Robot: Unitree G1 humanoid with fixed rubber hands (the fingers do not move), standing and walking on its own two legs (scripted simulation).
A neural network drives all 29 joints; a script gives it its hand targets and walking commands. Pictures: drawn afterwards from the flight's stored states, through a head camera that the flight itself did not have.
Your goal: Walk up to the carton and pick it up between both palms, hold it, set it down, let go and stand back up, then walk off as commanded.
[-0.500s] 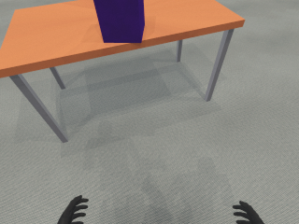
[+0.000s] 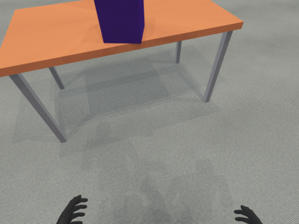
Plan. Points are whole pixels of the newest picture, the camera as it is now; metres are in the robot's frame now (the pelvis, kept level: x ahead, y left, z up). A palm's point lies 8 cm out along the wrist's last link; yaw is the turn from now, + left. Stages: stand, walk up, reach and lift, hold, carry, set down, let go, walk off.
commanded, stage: walk up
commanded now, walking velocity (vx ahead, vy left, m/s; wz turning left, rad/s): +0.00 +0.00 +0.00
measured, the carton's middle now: (122, 10) +1.06 +0.15 +0.10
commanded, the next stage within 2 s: none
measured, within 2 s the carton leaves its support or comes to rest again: neither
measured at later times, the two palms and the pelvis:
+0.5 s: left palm out of the picture +0.11 +0.31 -0.08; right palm (254, 205) +0.18 -0.27 -0.09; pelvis +0.07 +0.01 +0.01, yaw +4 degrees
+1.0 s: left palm out of the picture +0.09 +0.30 -0.05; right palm (262, 201) +0.19 -0.30 -0.09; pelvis +0.09 -0.01 +0.01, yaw +7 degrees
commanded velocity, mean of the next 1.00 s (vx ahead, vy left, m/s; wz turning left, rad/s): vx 0.00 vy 0.00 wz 0.00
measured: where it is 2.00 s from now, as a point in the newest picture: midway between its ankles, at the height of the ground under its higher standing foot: (148, 210)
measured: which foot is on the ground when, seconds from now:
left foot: down 0.00-0.22, up 0.24-0.52, down 0.54-0.92, up 0.94-1.00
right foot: down 0.00-0.56, up 0.58-0.90, down 0.92-1.00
